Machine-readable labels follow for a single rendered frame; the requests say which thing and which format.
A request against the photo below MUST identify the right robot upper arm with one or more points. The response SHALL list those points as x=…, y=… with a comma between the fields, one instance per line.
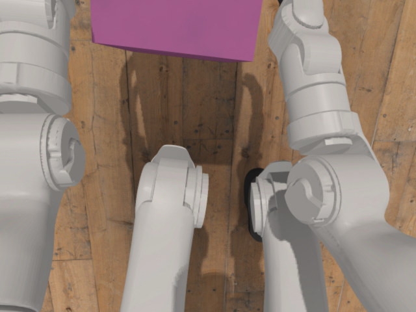
x=343, y=198

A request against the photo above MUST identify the left robot upper arm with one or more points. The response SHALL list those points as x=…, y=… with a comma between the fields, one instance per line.
x=40, y=157

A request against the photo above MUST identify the right robot foot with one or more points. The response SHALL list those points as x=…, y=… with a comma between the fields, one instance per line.
x=250, y=178

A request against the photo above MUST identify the left robot shin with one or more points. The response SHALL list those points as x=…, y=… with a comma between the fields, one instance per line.
x=148, y=176

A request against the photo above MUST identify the carton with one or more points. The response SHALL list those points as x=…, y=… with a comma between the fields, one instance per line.
x=216, y=30

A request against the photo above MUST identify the right robot forearm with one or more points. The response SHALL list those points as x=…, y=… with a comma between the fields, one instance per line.
x=314, y=87

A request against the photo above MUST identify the left robot forearm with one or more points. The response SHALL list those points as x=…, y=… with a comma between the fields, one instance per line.
x=34, y=56

